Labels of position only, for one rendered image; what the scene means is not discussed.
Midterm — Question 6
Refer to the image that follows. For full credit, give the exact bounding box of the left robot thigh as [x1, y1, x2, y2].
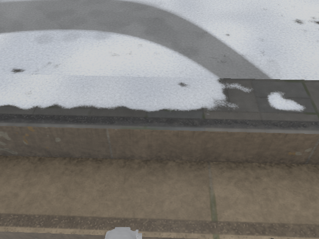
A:
[106, 227, 143, 239]

